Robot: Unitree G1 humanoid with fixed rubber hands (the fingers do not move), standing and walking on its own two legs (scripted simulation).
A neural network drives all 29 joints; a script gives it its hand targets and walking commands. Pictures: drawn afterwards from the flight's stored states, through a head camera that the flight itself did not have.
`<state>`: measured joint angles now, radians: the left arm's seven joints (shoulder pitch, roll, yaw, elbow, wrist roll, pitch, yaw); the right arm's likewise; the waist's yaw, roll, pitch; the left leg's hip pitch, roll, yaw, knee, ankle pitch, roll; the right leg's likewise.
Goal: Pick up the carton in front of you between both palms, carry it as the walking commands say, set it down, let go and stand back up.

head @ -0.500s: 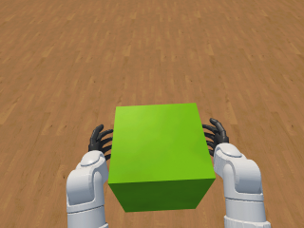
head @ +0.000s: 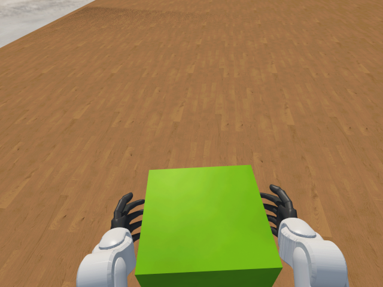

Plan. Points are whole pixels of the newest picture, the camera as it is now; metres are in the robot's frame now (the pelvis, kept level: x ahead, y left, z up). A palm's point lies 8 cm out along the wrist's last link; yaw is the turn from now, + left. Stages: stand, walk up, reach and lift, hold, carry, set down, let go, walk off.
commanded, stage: carry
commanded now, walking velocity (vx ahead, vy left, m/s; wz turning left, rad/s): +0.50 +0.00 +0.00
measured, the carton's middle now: (203, 243) +0.23 +0.01 +0.00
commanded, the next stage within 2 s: none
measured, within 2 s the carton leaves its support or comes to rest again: neither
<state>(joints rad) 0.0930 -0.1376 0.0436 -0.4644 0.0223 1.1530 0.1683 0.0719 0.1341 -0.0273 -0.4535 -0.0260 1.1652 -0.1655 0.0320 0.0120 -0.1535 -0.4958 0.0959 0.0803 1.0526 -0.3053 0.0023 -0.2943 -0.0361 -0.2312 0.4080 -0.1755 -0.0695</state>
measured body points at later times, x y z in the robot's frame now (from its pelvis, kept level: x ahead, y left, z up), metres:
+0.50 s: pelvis +0.24 +0.04 +0.00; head +0.25 +0.05 +0.45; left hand +0.50 +0.17 +0.06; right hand +0.47 -0.13 +0.07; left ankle +0.31 +0.13 -0.74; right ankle +0.20 -0.08 -0.74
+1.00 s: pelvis +0.31 +0.02 -0.01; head +0.29 +0.02 +0.44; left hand +0.58 +0.15 +0.05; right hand +0.56 -0.15 +0.05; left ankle +0.31 +0.13 -0.74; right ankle +0.20 -0.08 -0.74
